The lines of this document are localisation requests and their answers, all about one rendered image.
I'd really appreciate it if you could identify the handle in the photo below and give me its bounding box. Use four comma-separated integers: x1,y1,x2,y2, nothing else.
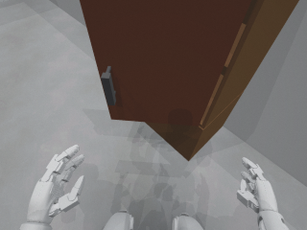
101,66,116,105

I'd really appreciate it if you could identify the robot right forearm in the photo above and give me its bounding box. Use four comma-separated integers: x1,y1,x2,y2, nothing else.
257,210,290,230

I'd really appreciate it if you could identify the cupboard door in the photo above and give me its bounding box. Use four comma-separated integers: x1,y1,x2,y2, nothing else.
80,0,251,127

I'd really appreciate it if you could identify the left robot hand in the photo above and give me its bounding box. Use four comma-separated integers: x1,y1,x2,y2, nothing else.
27,145,85,224

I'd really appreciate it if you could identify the robot right thigh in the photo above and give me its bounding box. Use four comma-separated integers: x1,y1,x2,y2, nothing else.
172,216,203,230

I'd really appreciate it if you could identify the right robot shin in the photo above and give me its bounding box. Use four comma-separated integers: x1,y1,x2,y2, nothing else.
180,213,189,217

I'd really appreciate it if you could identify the right robot hand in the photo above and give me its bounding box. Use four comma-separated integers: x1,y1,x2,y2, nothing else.
237,157,278,215

